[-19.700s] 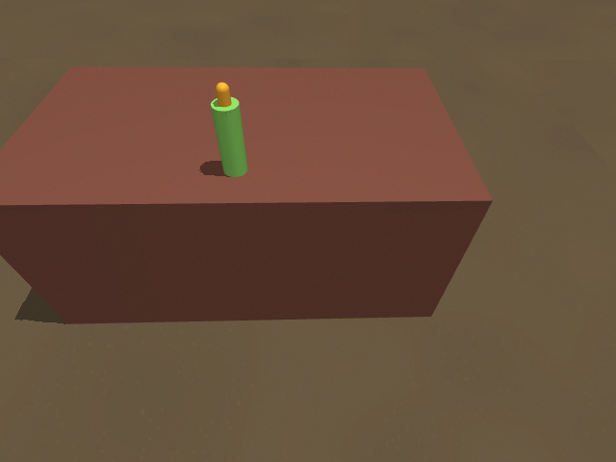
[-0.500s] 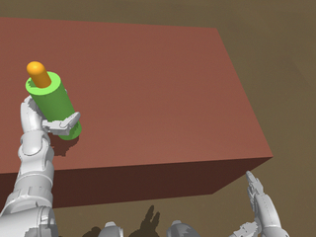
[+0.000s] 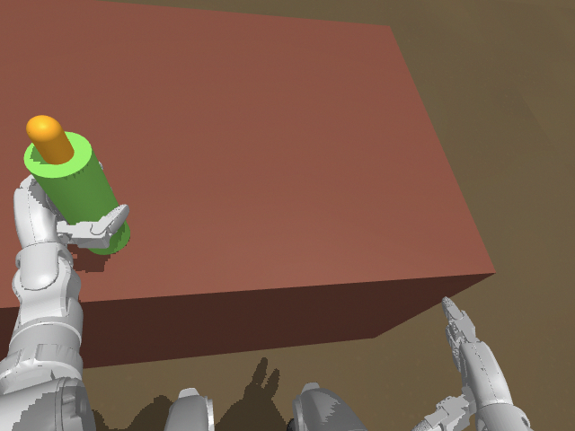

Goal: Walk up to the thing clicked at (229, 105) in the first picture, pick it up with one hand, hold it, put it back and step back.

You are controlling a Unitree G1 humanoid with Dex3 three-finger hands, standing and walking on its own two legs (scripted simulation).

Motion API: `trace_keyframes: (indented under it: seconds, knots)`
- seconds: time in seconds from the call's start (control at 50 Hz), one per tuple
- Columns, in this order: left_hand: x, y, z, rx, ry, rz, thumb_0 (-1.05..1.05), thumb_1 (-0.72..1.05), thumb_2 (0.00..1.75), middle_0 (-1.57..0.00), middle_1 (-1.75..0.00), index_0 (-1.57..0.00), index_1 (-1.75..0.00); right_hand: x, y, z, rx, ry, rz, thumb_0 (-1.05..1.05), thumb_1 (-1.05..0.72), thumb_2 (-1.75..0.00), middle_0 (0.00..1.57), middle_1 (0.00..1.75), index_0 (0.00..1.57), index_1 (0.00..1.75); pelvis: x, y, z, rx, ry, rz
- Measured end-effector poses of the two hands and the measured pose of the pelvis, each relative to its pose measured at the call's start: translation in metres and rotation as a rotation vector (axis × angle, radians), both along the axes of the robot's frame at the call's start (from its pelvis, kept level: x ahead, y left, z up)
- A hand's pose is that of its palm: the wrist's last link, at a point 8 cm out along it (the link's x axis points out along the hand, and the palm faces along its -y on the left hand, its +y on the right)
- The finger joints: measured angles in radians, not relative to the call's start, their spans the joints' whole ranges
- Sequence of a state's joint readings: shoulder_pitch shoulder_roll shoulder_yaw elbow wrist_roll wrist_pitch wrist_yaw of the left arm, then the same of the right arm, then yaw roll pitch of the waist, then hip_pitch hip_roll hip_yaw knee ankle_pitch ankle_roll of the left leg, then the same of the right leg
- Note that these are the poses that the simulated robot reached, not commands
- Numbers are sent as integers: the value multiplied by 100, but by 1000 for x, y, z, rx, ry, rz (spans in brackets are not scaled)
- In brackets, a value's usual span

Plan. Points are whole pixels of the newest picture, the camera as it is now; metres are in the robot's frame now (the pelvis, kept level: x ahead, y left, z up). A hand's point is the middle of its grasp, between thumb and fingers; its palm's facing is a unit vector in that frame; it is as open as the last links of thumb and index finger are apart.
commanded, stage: lower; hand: left
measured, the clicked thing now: (81, 191) +0.44 +0.22 +0.04
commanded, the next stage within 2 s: loosen in 0.24 s
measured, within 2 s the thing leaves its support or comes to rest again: neither
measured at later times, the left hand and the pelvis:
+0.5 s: hand (91, 203) +0.45 +0.22 +0.00, palm faces +0.21 -0.98 -0.01, open 9.2 cm; pelvis -0.02 +0.00 -0.02, yaw +0 degrees
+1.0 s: hand (89, 197) +0.46 +0.22 +0.01, palm faces +0.21 -0.98 +0.00, open 16.6 cm; pelvis -0.01 +0.00 -0.02, yaw -1 degrees
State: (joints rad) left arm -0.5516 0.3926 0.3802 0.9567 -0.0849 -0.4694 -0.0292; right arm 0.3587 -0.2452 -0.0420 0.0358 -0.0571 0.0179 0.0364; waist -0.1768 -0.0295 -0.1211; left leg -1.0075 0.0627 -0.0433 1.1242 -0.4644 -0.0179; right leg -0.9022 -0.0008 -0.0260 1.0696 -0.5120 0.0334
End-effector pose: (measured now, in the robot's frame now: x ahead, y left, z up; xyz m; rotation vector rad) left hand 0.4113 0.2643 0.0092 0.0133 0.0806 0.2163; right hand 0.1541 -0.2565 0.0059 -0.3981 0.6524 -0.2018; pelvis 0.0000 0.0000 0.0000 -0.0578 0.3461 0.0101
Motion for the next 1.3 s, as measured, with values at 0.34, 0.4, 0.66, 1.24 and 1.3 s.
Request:
trace_keyframes:
  seconds: [0.34,0.4,0.66,1.24,1.3]
  knots:
    - [5,2,-5,0,-33,-12,0,-33,115,-72,-107,-78,-109,-14,3,-8,-3,-8,5,-1,51,-5,6,5,6,5,-11,1,-13,-3,24,-2]
    - [4,2,-5,-1,-41,-10,0,-34,115,-73,-107,-78,-108,-16,3,-9,-4,-14,10,-1,51,-5,6,5,6,5,-14,1,-16,-3,29,-2]
    - [12,2,1,-6,-79,-2,-1,-36,69,-78,-81,-80,-79,-27,0,-7,-23,-24,-1,-1,51,-4,6,6,6,5,-20,-1,-21,-3,38,-6]
    - [17,34,41,10,-119,50,-2,-61,3,-9,-5,-10,-5,-16,-3,1,-6,-3,-37,-1,52,-5,6,6,7,5,-2,1,-7,0,12,-15]
    - [18,50,66,24,-132,64,-2,-61,2,-7,-4,-9,-3,-15,-2,1,15,7,-55,-1,51,-5,6,6,6,5,1,1,-1,1,-5,-14]
